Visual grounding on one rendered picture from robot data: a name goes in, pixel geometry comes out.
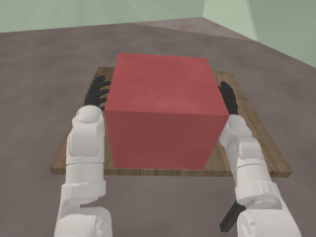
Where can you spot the carton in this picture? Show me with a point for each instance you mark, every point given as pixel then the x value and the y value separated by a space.
pixel 163 112

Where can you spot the robot left upper arm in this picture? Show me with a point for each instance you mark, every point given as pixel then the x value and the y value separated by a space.
pixel 85 222

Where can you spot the robot right forearm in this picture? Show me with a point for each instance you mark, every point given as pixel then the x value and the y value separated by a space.
pixel 254 186

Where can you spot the right robot hand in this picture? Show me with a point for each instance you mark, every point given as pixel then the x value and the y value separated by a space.
pixel 228 98

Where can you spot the table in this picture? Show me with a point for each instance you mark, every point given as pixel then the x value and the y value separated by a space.
pixel 217 164

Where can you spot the robot right upper arm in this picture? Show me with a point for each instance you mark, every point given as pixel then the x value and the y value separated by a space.
pixel 266 223

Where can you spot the left robot hand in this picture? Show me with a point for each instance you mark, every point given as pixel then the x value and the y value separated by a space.
pixel 94 92

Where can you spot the robot left forearm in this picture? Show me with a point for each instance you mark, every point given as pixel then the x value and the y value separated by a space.
pixel 85 155

